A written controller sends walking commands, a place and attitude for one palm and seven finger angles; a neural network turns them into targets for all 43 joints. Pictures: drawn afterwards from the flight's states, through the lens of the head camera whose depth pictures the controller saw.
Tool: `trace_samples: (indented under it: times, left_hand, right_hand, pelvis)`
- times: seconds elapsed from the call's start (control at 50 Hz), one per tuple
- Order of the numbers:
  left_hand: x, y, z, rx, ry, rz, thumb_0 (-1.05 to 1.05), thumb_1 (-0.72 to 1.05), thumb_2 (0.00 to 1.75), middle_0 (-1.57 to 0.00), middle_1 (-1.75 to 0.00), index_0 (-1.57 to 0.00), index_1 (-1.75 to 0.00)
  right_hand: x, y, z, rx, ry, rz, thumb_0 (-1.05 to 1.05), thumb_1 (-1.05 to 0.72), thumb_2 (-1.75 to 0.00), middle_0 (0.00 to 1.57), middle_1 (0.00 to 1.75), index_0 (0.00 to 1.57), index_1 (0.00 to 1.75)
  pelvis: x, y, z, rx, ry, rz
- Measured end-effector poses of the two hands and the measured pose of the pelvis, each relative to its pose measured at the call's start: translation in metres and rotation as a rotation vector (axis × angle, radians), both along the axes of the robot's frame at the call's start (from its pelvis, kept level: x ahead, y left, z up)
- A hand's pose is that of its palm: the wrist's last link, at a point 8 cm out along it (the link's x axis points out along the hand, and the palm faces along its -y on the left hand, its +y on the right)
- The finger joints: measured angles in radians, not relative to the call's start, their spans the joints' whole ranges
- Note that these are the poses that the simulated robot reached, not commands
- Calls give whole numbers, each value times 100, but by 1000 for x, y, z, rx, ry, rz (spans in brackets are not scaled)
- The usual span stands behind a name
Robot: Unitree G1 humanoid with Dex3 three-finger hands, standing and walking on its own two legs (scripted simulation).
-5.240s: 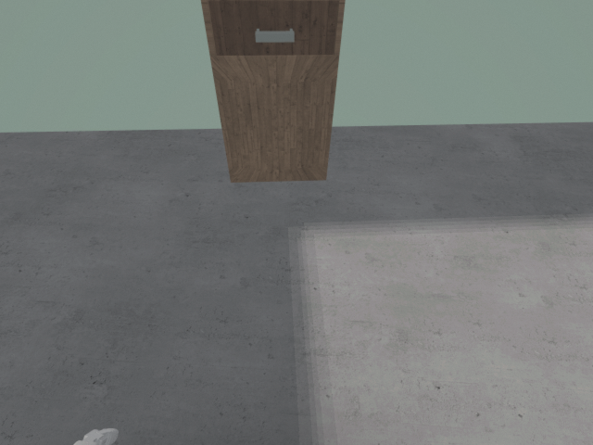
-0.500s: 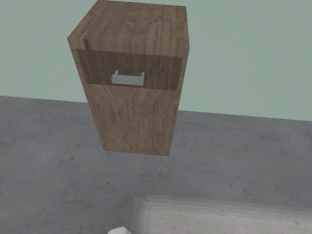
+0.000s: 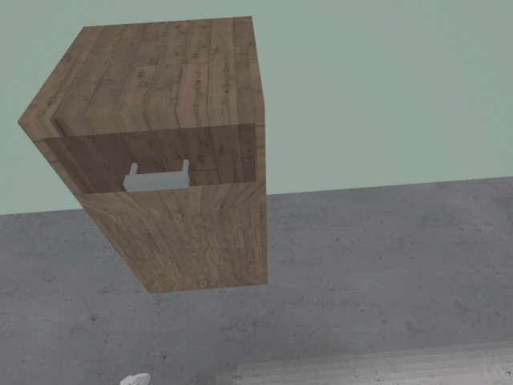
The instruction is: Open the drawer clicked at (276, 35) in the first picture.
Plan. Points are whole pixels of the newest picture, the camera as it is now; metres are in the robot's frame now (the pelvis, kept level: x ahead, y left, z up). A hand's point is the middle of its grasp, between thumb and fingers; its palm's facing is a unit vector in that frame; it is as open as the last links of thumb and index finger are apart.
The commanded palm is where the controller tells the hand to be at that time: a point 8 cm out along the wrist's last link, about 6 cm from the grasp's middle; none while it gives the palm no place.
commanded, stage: come to a stop and stand still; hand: left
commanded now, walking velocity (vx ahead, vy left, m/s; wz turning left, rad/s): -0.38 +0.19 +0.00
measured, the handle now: (158, 173) +0.55 +0.24 -0.03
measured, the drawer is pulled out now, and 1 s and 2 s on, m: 0.00 0.00 0.00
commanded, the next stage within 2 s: look again from close up in 0.86 s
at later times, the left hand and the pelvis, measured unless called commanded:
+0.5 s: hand out of the picture +0.06 +0.25 -0.17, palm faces +0.06 -0.96 -0.26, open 7.3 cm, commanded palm none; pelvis +0.01 +0.04 +0.00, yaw +1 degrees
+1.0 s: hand out of the picture +0.05 +0.24 -0.16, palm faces +0.02 -0.97 -0.23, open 7.4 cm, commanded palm none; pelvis +0.01 +0.06 +0.01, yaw +0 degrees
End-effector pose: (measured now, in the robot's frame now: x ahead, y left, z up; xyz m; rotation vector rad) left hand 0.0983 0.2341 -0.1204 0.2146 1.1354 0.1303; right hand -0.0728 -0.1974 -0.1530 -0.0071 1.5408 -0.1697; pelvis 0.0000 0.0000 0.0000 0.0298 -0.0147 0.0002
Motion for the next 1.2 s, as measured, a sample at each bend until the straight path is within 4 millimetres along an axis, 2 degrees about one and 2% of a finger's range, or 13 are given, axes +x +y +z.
trace_samples:
  times: [0.04,0.1,0.16,0.24,0.32,0.4,0.46,0.52,0.6,0.76,1.04,1.2]
  left_hand:
    - [11,-13,0,-7,-7,-1,1,92,90,-19,-30,-20,-30]
    - [15,-27,1,-20,14,15,1,91,90,-19,-30,-20,-30]
    - [15,-28,5,-17,17,60,-1,93,90,-20,-30,-20,-30]
    - [8,-14,6,0,39,80,-1,94,90,-20,-30,-20,-30]
    - [-9,9,3,13,72,96,-1,93,90,-20,-30,-20,-30]
    - [-27,36,-9,19,92,91,0,92,90,-20,-30,-20,-30]
    - [-38,57,-16,20,85,100,1,91,90,-20,-30,-20,-30]
    - [-48,72,-15,26,95,86,1,91,90,-20,-30,-20,-30]
    - [-59,83,-13,33,108,80,1,91,90,-20,-30,-20,-30]
    - [-65,82,-6,31,121,83,1,91,90,-20,-30,-20,-30]
    - [-54,48,-5,-16,99,48,1,91,90,-20,-30,-20,-30]
    - [-67,39,-4,-15,131,61,1,92,90,-20,-30,-20,-30]
  right_hand:
    - [13,-8,-2,0,16,4,1,-90,-90,20,29,20,30]
    - [42,-21,1,-23,-6,17,1,-90,-90,20,29,20,30]
    - [77,-32,5,-48,-55,49,1,-91,-90,20,29,20,30]
    - [124,-42,11,-82,-147,97,1,-91,-90,19,29,20,30]
    - [162,-42,21,-120,-253,137,1,-91,-90,19,29,20,30]
    - [183,-32,32,-163,-353,190,1,-91,-90,19,29,20,30]
    - [189,-22,39,-201,-421,216,1,-91,-90,19,29,20,30]
    - [191,-10,44,-208,-463,218,1,-90,-90,19,29,20,30]
    - [188,6,39,-187,-479,213,1,-90,-90,20,29,20,30]
    - [159,33,23,-109,-402,178,1,-90,-90,20,29,20,30]
    - [93,16,19,-110,-241,100,1,-91,-90,20,29,20,30]
    - [67,15,18,-85,-174,83,1,-90,-90,20,29,20,30]
  pelvis:
    - [10,-6,0,-13,-4,9]
    - [19,-10,5,-8,-4,15]
    - [22,-11,10,-2,1,20]
    - [19,-6,12,-1,7,22]
    - [14,5,11,-6,10,23]
    - [11,21,4,-31,11,30]
    - [11,36,-3,-42,5,32]
    - [15,47,-4,-42,3,19]
    - [16,57,-5,-35,1,15]
    - [17,65,-1,-33,-6,2]
    - [9,54,6,-21,-20,-6]
    - [5,45,10,-20,-20,-1]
